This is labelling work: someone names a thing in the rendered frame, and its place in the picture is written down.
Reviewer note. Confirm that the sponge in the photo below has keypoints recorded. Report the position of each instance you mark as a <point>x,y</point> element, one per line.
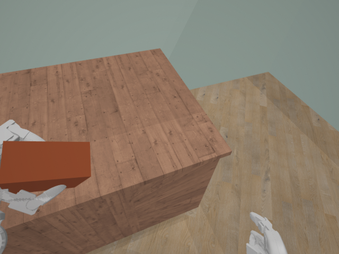
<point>36,166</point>

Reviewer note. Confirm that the table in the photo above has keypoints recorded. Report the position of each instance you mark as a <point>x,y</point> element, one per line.
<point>153,148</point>

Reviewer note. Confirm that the right robot hand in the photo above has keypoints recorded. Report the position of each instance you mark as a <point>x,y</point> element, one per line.
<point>271,243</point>

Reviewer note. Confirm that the left robot hand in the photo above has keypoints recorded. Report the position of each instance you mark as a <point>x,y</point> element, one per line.
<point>23,201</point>

